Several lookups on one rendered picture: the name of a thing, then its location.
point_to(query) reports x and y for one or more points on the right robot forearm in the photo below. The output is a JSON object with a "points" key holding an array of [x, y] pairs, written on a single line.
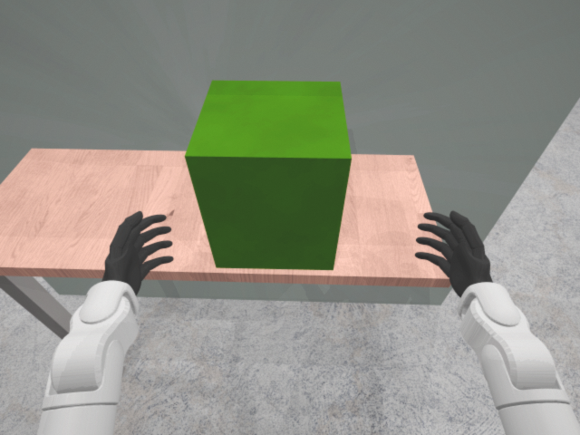
{"points": [[520, 371]]}

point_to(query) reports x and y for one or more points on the table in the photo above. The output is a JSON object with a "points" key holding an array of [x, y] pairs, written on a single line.
{"points": [[60, 209]]}

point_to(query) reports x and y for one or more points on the right robot hand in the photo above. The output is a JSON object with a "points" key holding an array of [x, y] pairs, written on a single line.
{"points": [[466, 262]]}

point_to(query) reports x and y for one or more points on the left robot hand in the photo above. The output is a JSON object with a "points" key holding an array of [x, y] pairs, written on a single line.
{"points": [[125, 261]]}

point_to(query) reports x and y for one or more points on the left robot forearm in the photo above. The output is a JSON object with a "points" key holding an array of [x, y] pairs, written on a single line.
{"points": [[84, 382]]}

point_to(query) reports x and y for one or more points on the carton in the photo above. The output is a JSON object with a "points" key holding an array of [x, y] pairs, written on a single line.
{"points": [[269, 162]]}

